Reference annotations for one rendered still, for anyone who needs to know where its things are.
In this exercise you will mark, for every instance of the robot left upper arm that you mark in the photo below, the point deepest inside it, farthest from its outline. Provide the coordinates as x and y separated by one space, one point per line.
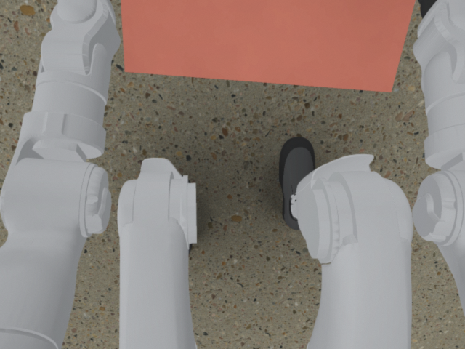
50 208

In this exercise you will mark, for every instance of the robot right upper arm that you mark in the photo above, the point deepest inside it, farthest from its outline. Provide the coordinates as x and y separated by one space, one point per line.
439 216

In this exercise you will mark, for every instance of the left robot forearm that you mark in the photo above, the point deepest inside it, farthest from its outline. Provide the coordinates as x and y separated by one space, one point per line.
72 84

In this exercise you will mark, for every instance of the right robot hand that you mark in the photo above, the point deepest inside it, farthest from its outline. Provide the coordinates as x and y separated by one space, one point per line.
425 6

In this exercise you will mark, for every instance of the left robot shin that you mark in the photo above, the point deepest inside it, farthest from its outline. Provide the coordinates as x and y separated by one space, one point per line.
126 198

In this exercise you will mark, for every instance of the right robot forearm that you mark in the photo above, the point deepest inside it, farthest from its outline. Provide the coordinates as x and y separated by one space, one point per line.
440 51

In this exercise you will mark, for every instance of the carton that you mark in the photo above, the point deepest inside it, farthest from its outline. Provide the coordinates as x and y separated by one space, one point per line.
344 44

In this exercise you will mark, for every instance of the left robot thigh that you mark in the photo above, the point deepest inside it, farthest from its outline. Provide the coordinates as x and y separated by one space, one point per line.
154 288

